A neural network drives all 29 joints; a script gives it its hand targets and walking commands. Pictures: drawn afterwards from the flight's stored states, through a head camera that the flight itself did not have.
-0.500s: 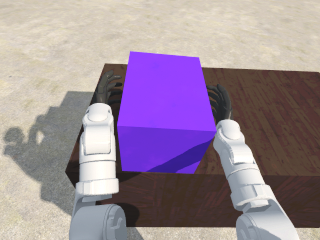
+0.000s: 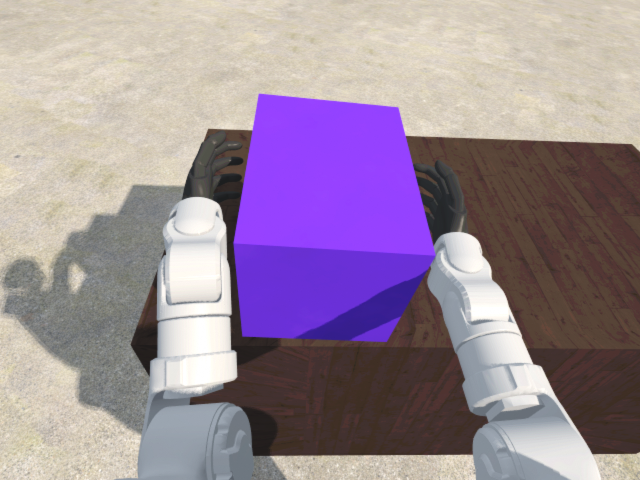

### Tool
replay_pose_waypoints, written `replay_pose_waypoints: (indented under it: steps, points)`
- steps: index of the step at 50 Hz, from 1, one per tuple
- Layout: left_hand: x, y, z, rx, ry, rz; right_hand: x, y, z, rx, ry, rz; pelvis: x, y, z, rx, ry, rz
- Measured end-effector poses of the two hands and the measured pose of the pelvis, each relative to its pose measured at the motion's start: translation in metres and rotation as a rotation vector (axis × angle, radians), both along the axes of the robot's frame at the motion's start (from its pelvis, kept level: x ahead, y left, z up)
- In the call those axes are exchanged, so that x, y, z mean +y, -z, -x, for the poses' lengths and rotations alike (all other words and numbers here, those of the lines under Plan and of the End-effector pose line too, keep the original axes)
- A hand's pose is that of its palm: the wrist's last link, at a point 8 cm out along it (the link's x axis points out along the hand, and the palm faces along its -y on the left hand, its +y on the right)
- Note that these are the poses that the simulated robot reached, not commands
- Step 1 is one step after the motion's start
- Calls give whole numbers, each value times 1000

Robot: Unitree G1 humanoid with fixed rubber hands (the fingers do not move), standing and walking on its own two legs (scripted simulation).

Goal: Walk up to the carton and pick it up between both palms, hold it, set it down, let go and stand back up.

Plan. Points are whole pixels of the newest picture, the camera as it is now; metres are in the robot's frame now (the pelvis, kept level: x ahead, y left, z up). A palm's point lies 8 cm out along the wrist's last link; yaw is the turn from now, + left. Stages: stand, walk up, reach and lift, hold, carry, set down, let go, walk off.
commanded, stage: reach and lift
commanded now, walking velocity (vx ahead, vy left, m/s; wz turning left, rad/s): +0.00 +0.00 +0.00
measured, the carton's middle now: (322, 218) +0.42 +0.00 +0.11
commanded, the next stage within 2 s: hold in 0.06 s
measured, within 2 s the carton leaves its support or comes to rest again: neither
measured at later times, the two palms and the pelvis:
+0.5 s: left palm (177, 202) +0.34 +0.16 +0.20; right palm (440, 218) +0.34 -0.13 +0.18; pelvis -0.01 -0.01 +0.00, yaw +1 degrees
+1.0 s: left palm (179, 200) +0.35 +0.16 +0.20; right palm (441, 210) +0.35 -0.13 +0.18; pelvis +0.01 -0.01 +0.00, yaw +1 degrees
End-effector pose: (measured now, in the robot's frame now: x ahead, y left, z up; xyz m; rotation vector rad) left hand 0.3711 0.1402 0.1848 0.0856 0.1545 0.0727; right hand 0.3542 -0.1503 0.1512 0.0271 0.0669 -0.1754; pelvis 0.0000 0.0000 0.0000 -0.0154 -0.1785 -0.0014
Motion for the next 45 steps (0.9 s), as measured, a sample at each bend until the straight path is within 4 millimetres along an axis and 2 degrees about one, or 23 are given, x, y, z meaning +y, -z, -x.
replay_pose_waypoints:
  steps: [9, 16, 20, 25, 31, 38, 45]
  points:
    - [-1, -8, 2, -8, -16, 14, -2, -9, -3, -10, -14, 4, -5, 0, -1, -11, 2, -2]
    - [12, -24, 23, -60, -52, 33, 11, -32, 5, -66, -53, 9, -7, 1, -1, -47, -5, 0]
    - [19, -25, 30, -36, -58, 43, 18, -35, 10, -39, -61, 9, -8, 1, 3, -61, -10, -5]
    - [19, -20, 27, 17, -53, 33, 19, -25, 10, 11, -49, -14, -7, 0, 12, -45, -15, -11]
    - [8, -19, 15, 8, -28, 16, 8, -17, 6, -2, -19, -37, -5, 0, 18, -7, -6, -9]
    - [0, -26, 8, -19, -24, 23, 0, -24, 0, -31, -24, -12, -6, 0, 8, -4, 10, -5]
    - [11, -24, 16, -27, -48, 41, 9, -30, -1, -37, -52, 6, -10, 1, -5, -46, -6, -4]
